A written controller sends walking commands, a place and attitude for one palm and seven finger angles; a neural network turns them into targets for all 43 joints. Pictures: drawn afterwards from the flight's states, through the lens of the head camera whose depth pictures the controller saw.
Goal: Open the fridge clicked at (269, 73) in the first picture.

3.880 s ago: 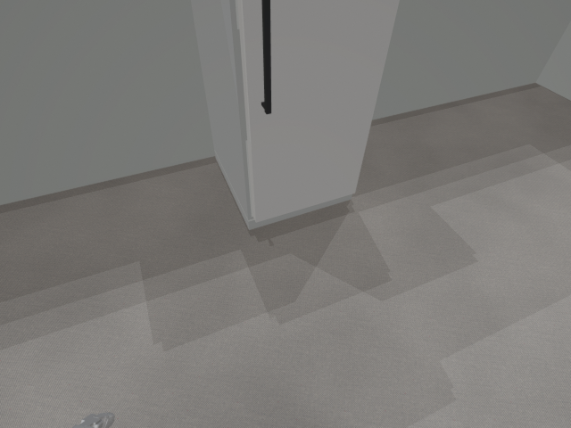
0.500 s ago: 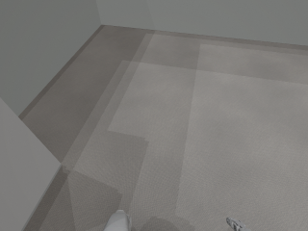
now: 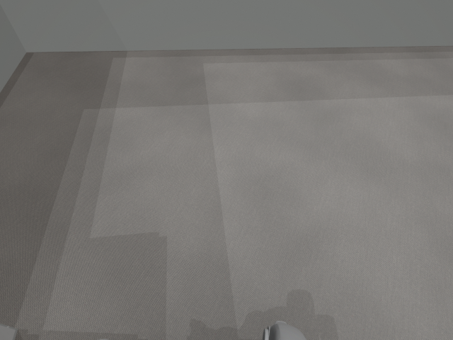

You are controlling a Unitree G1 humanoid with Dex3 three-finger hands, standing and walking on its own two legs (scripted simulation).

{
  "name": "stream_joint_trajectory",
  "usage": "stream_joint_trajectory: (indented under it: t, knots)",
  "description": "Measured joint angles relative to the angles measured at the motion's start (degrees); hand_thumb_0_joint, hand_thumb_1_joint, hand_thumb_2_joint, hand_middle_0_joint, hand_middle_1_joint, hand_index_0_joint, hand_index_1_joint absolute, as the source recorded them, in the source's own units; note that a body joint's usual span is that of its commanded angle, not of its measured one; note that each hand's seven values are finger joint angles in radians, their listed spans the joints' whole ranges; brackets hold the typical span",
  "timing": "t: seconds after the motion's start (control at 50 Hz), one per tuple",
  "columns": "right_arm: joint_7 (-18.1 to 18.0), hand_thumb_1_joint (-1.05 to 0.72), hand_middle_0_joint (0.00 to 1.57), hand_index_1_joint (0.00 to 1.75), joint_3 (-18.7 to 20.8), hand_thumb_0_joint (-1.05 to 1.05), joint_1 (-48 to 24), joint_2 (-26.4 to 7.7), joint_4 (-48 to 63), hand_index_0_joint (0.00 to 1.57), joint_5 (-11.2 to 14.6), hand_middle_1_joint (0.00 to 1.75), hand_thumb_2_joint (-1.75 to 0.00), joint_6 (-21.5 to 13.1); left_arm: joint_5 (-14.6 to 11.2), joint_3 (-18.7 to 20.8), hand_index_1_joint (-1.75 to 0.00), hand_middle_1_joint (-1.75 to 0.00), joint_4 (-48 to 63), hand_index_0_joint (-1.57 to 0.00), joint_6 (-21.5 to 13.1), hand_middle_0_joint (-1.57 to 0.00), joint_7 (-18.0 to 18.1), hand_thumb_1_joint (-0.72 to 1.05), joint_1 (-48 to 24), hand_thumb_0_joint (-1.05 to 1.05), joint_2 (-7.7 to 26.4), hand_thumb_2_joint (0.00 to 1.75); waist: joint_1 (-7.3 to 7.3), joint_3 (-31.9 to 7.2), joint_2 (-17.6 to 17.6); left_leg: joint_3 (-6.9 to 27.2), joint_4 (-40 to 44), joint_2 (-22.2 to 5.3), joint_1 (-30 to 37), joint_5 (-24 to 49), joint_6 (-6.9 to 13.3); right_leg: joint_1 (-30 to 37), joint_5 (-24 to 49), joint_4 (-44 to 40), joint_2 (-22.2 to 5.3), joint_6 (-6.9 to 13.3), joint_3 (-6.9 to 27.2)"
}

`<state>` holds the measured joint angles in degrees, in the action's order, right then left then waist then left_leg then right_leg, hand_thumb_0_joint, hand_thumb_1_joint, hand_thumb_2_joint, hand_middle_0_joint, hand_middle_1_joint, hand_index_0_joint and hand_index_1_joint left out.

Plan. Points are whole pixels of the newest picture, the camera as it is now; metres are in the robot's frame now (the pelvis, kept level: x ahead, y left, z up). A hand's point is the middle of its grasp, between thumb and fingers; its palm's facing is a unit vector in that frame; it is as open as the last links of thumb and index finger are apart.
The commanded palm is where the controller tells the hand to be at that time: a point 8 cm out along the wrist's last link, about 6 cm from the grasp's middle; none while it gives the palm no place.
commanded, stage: walk to a spot facing it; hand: left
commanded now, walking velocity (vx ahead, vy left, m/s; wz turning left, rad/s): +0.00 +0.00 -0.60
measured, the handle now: out of the picture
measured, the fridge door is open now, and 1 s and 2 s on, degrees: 0 0 0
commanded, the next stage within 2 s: turn to face it in 0.06 s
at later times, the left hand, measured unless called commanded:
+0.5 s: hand (167, 328) +0.17 +0.13 -0.17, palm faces -0.02 -0.99 -0.13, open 7.4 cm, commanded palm none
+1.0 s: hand out of the picture +0.08 +0.19 -0.16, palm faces +0.28 -0.92 -0.27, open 7.4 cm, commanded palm none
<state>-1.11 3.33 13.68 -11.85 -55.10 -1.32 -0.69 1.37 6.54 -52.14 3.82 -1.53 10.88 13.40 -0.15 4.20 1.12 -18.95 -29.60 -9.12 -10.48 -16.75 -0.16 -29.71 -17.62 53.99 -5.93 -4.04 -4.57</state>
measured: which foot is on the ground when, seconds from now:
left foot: down 0.00-0.12, up 0.14-0.50, down 0.52-1.00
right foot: up 0.00-0.10, down 0.12-0.54, up 0.56-1.00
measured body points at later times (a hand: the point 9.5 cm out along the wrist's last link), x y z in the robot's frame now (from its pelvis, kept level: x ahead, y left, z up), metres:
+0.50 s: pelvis +0.04 -0.02 -0.01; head +0.05 -0.01 +0.44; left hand +0.17 +0.18 -0.16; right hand +0.04 -0.25 -0.16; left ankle +0.05 +0.08 -0.73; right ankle +0.05 -0.14 -0.74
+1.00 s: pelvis +0.02 -0.04 +0.00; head +0.06 -0.03 +0.45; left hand +0.06 +0.24 -0.13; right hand +0.12 -0.28 -0.15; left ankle +0.05 +0.08 -0.74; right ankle +0.03 -0.20 -0.70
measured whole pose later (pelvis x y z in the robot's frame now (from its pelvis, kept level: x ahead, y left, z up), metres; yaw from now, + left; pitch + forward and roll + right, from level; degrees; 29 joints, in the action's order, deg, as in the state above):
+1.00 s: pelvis +0.02 -0.04 +0.00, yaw +15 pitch +2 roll -1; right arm 0.2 4.3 13.0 -12.9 -54.1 -1.4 2.2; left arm 0.2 4.8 -52.6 3.3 1.2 7.0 13.3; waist 2.3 3.0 -1.6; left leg 5.9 -26.9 2.6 -20.6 -8.1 1.2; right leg -20.4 -24.0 44.6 -1.6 -4.9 0.4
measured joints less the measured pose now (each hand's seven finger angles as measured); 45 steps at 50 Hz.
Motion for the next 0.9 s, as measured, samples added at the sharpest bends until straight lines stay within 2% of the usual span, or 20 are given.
stream_joint_trajectory:
  t: [0.08, 0.12, 0.14, 0.18, 0.22, 0.28, 0.38, 0.46, 0.5, 0.52, 0.54, 0.56, 0.6, 0.64, 0.68, 0.76, 0.9]
  knots:
    - [0.5, -0.91, 0.2, 0.3, 0.8, 0.0, 1.9, -1.3, -0.4, 0.2, -0.3, 0.3, -0.9, 0.7, 0.1, -0.5, -0.3, -0.3, 1.2, -0.2, -0.5, -0.19, 0.0, 0.92, -2.3, 0.01, -0.2, 0.9, 1.74, 0.5, -1.4, -2.9, -3.3, -2.0, 0.1, -2.8, -1.7, 4.7, -0.7, -9.9, 0.9, 0.9, -1.2]
    - [0.8, -0.91, 0.2, 0.3, 1.1, 0.0, 3.3, -1.8, -0.3, 0.2, -0.3, 0.3, -0.9, 1.0, 0.2, -1.0, -0.3, -0.3, 2.0, -0.2, -1.4, -0.2, 0.0, 0.92, -2.9, 0.01, 0.0, 0.9, 2.31, 0.3, -2.2, -3.7, -7.7, -3.6, -1.0, -5.4, -3.0, 8.9, 2.3, -17.1, 1.9, 2.5, -1.9]
    - [1.0, -0.91, 0.2, 0.3, 1.2, 0.0, 3.5, -2.4, -0.4, 0.2, -0.1, 0.3, -0.9, 1.5, 0.3, -1.3, -0.3, -0.3, 2.1, -0.2, -2.2, -0.2, 0.3, 0.91, -3.5, 0.01, -0.3, 0.9, 2.19, 0.5, -3.3, -2.0, -12.6, -4.6, -3.0, -7.6, -3.5, 8.6, 1.6, -16.9, 2.9, 4.3, -2.0]
    - [0.7, -0.91, 0.2, 0.3, 1.1, 0.01, 2.9, -3.0, -0.5, 0.19, 0.3, 0.3, -0.9, 2.8, -0.2, -2.2, -0.3, -0.3, 2.3, -0.2, -3.3, -0.2, 0.8, 0.91, -4.6, 0.01, -1.0, 0.9, 2.55, 1.6, -4.7, 5.8, -25.3, -2.9, -8.6, -13.6, -4.2, 7.9, 0.2, -14.9, 4.0, 6.1, -1.6]
    - [0.3, -0.91, 0.2, 0.3, 0.7, 0.01, 2.2, -2.9, -0.8, 0.19, 0.4, 0.3, -0.9, 3.4, -0.5, -2.8, -0.3, -0.3, 2.2, -0.2, -3.6, -0.2, 1.5, 0.91, -4.8, 0.0, -1.7, 0.9, 2.68, 1.9, -4.9, 10.8, -34.2, -0.5, -12.8, -13.8, -4.3, 9.0, 0.7, -16.4, 4.5, 6.5, -1.1]
    - [0.2, -0.91, 0.2, 0.3, 0.0, 0.01, 1.6, -1.9, -1.2, 0.19, 0.3, 0.3, -0.9, 3.5, -0.5, -3.5, -0.3, -0.3, 1.2, -0.2, -3.5, -0.2, 2.5, 0.91, -4.3, 0.0, -2.7, 0.9, 2.88, 0.6, -4.6, 14.4, -37.7, 1.4, -16.3, -9.1, -4.3, 11.7, 2.8, -20.8, 5.1, 6.5, -0.7]
    - [0.6, -0.91, 0.2, 0.3, -0.9, 0.01, 2.6, 0.6, -2.0, 0.19, 0.6, 0.3, -0.9, 3.2, -0.2, -5.1, -0.3, -0.3, -1.1, -0.2, -3.3, -0.2, 2.5, 0.91, -3.8, 0.01, -4.7, 0.9, 3.73, -2.3, -3.9, 15.9, -26.4, 2.7, -14.4, -5.6, -3.8, 15.4, 3.7, -25.0, 5.2, 6.3, -2.7]
    - [1.1, -0.91, 0.2, 0.3, -1.4, 0.01, 3.0, 2.6, -3.0, 0.19, 0.7, 0.3, -0.9, 3.5, -0.1, -5.4, -0.3, -0.3, -1.6, -0.2, -3.2, -0.2, 2.5, 0.91, -3.9, 0.01, -5.9, 0.9, 2.92, -2.7, -2.4, 14.2, -18.1, 3.5, -10.9, -6.5, -3.4, 16.2, 2.6, -24.2, 4.3, 5.6, -5.4]
    - [1.3, -0.9, 0.2, 0.3, -1.5, 0.01, 3.2, 3.2, -2.9, 0.19, 0.6, 0.3, -0.9, 3.4, -0.3, -5.2, -0.3, -0.3, -1.8, -0.21, -3.0, -0.2, 2.6, 0.91, -3.7, 0.01, -6.0, 0.9, 2.6, -2.4, -1.6, 13.0, -12.7, 3.9, -8.7, -3.9, -3.2, 15.7, 1.5, -22.2, 3.4, 4.9, -7.0]
    - [1.4, -0.9, 0.2, 0.3, -1.4, 0.01, 3.4, 3.3, -2.6, 0.19, 0.6, 0.3, -0.9, 3.2, -0.4, -5.0, -0.3, -0.3, -1.8, -0.21, -2.8, -0.2, 2.6, 0.91, -3.5, 0.01, -6.0, 0.9, 2.52, -2.3, -1.4, 12.8, -9.4, 4.1, -7.4, -2.5, -2.4, 15.1, 0.6, -20.6, 2.9, 4.4, -7.8]
    - [1.4, -0.91, 0.2, 0.3, -1.3, 0.01, 3.3, 3.6, -2.5, 0.2, 0.4, 0.3, -0.9, 2.9, -0.6, -4.6, -0.3, -0.3, -1.8, -0.21, -2.4, -0.2, 2.5, 0.91, -3.2, 0.01, -5.6, 0.9, 2.46, -2.3, -0.4, 12.8, -9.1, 5.1, -7.7, -3.2, -0.4, 14.0, -0.4, -18.7, 1.8, 3.8, -8.2]
    - [1.4, -0.91, 0.2, 0.3, -1.3, 0.01, 3.1, 3.8, -2.3, 0.2, 0.2, 0.3, -0.9, 2.8, -0.8, -4.2, -0.3, -0.3, -1.9, -0.21, -1.9, -0.2, 2.6, 0.91, -2.9, 0.01, -5.2, 0.9, 2.19, -2.1, 0.3, 12.8, -9.6, 5.8, -8.5, -3.4, 1.3, 12.3, -4.3, -15.1, 1.3, 2.9, -7.2]
    - [1.2, -0.91, 0.2, 0.3, -1.2, 0.01, 2.7, 4.0, -1.7, 0.2, -0.1, 0.3, -0.9, 2.3, -0.7, -3.0, -0.3, -0.3, -2.2, -0.21, -1.0, -0.2, 2.8, 0.91, -2.2, 0.0, -4.1, 0.9, 1.82, -1.5, 0.9, 13.0, -8.7, 6.6, -9.0, -2.5, 3.2, 7.9, -8.8, -4.8, 1.9, 1.9, -3.7]
    - [0.8, -0.91, 0.2, 0.3, -1.1, 0.01, 2.5, 4.0, -1.2, 0.2, -0.1, 0.3, -0.9, 1.8, -0.4, -2.1, -0.3, -0.3, -3.0, -0.2, -0.5, -0.2, 2.6, 0.92, -1.9, 0.0, -2.9, 0.9, 1.76, -1.0, 0.8, 13.7, -5.6, 7.3, -8.7, -0.2, 3.5, 4.4, -7.5, 3.6, 2.4, 1.2, -0.9]
    - [0.5, -0.91, 0.2, 0.3, -1.0, 0.01, 2.3, 3.8, -0.9, 0.2, 0.0, 0.3, -0.9, 1.5, -0.4, -1.5, -0.3, -0.3, -3.4, -0.2, -0.4, -0.2, 2.5, 0.92, -1.4, 0.0, -1.8, 0.9, 1.51, -0.7, 0.5, 14.6, -2.3, 8.0, -8.2, 2.0, 3.7, 2.3, -5.3, 8.1, 2.4, 0.4, 1.1]
    - [0.4, -0.9, 0.2, 0.3, -0.6, 0.01, 1.9, 2.9, -0.5, 0.2, 0.2, 0.3, -0.9, 1.2, -0.4, -0.8, -0.3, -0.3, -3.6, -0.2, -0.4, -0.2, 2.5, 0.92, -0.5, 0.01, 0.2, 0.9, 1.21, -0.7, -0.2, 16.5, 2.3, 9.0, -7.5, 5.2, 3.9, 1.8, -3.3, 8.4, 2.0, -0.9, 3.6]
    - [0.8, -0.9, 0.2, 0.3, 0.2, 0.01, 0.7, 0.9, 0.2, 0.2, 0.1, 0.3, -0.9, 1.8, -0.8, -0.7, -0.3, -0.3, -2.6, -0.2, -0.1, -0.2, 2.8, 0.92, -2.0, 0.01, 1.3, 0.9, 1.78, -1.0, -1.3, 21.0, 3.8, 10.6, -8.3, 7.6, 3.0, 5.2, -5.7, 0.4, 2.4, -1.9, 5.1]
